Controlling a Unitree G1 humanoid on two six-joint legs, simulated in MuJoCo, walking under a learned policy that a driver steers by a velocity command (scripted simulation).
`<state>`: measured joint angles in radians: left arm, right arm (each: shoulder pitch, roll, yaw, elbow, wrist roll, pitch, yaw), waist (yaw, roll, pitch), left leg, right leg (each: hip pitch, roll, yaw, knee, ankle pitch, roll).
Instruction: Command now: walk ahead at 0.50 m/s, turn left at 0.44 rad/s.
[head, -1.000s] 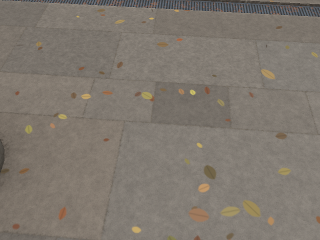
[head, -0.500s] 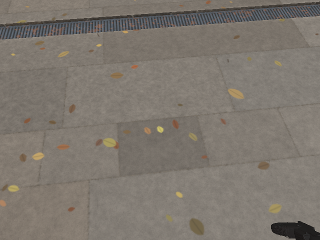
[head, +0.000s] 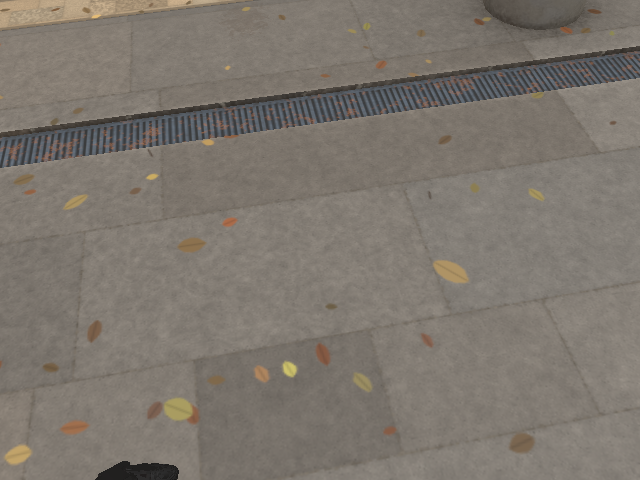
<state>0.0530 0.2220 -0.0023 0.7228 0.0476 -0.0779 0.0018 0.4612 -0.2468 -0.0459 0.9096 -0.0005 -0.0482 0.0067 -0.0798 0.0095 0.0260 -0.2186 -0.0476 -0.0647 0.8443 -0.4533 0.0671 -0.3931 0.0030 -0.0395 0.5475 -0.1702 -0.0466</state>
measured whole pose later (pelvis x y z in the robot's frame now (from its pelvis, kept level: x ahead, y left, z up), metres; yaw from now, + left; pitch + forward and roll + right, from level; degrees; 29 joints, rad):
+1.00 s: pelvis +0.49 +0.14 +0.00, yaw +15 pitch +1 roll +1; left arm 0.12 0.23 0.03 0.77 0.03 -0.02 -0.05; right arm 0.40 -0.23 -0.02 0.92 -0.03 -0.08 -0.02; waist -0.04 -0.02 0.04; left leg 0.17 -0.09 0.11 0.18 -0.38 0.08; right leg -0.56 0.01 -0.09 0.62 -0.10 -0.10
